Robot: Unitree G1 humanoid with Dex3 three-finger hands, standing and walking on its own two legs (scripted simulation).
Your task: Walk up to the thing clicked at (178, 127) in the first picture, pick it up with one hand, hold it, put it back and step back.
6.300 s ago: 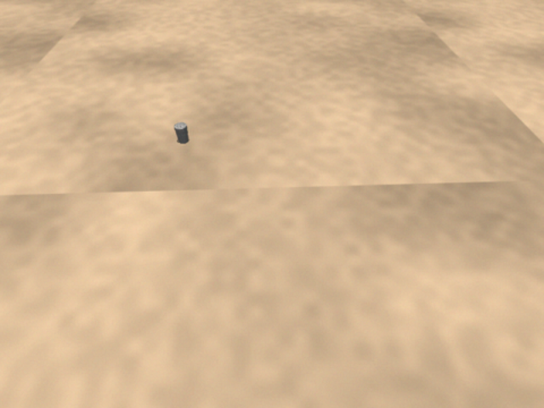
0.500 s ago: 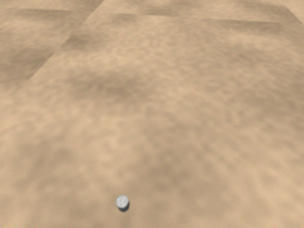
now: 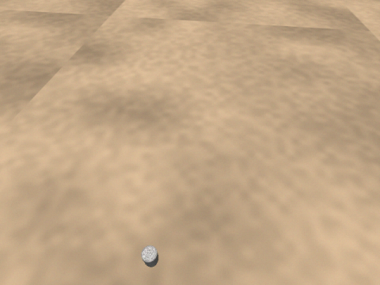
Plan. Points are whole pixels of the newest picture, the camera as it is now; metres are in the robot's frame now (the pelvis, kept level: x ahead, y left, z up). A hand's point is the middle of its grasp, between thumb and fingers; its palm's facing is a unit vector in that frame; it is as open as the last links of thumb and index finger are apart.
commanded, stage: walk up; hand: left
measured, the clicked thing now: (150, 257) +0.41 +0.18 -0.73
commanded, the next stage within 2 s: stand in 0.08 s
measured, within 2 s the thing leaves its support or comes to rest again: neither
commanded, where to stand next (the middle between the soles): +0.03 -0.01 m, yaw +0 degrees
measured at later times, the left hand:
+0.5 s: hand out of the picture +0.08 +0.25 -0.15, palm faces -0.02 -0.94 -0.34, open 7.4 cm
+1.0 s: hand out of the picture +0.07 +0.24 -0.16, palm faces -0.02 -0.94 -0.34, open 7.4 cm
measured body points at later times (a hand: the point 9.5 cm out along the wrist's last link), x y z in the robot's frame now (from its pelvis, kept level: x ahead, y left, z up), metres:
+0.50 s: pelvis +0.00 +0.00 +0.00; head +0.00 +0.00 +0.45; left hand +0.08 +0.30 -0.13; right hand +0.08 -0.30 -0.13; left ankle +0.01 +0.12 -0.75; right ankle +0.00 -0.13 -0.75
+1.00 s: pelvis +0.00 -0.01 +0.00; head +0.00 -0.01 +0.45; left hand +0.07 +0.29 -0.13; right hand +0.07 -0.31 -0.13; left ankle +0.01 +0.12 -0.75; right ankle +0.00 -0.13 -0.75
